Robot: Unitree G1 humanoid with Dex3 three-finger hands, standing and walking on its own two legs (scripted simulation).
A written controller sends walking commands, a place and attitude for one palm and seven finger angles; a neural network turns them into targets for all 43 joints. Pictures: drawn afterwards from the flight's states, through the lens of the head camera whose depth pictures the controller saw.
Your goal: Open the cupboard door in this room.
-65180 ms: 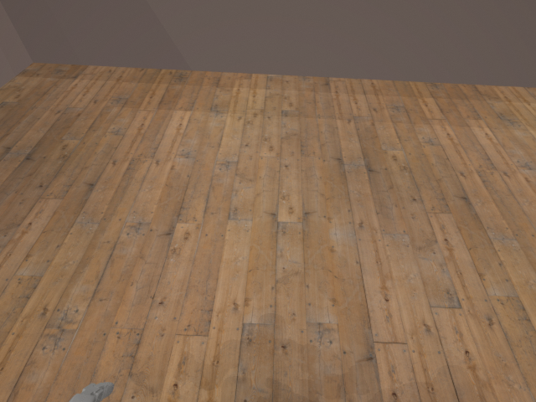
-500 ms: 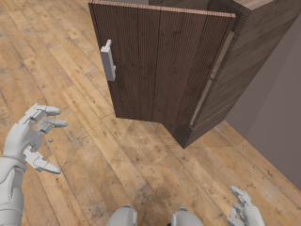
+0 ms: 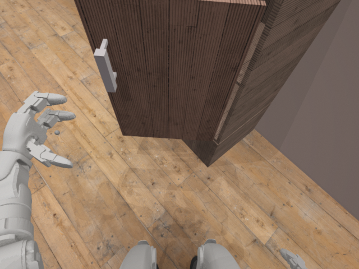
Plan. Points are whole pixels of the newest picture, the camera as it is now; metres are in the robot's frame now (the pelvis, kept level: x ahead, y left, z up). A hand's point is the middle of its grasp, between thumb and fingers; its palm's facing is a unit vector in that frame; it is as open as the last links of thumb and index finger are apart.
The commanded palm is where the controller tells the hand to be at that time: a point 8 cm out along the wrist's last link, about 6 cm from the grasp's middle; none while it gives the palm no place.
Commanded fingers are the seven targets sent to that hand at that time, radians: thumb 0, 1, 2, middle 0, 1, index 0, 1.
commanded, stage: move the hooked fingers beside the handle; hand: left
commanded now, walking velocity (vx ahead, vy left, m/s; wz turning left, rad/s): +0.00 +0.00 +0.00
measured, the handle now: (108, 66) +0.59 +0.19 +0.04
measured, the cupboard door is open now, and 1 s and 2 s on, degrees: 47 47 47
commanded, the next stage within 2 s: none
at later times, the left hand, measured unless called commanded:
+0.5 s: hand (70, 98) +0.47 +0.26 +0.05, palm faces -0.07 -1.00 -0.01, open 13.9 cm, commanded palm +0.46 +0.30 +0.05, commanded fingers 0.00 -0.50 0.30 -0.30 -1.20 -0.30 -1.20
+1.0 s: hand (79, 72) +0.56 +0.26 +0.05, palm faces -0.06 -1.00 -0.01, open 13.9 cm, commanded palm +0.55 +0.29 +0.05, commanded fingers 0.00 -0.50 0.30 -0.30 -1.20 -0.30 -1.20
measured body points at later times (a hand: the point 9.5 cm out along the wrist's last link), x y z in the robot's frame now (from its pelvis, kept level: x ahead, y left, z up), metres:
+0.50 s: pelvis -0.01 +0.01 -0.02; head +0.14 +0.03 +0.41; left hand +0.47 +0.31 +0.06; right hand +0.02 -0.27 -0.12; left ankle +0.00 +0.09 -0.66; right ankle +0.02 -0.11 -0.66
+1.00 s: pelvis -0.01 +0.02 -0.03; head +0.18 +0.05 +0.38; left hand +0.55 +0.31 +0.06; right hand -0.04 -0.25 -0.12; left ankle +0.00 +0.09 -0.66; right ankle +0.02 -0.11 -0.66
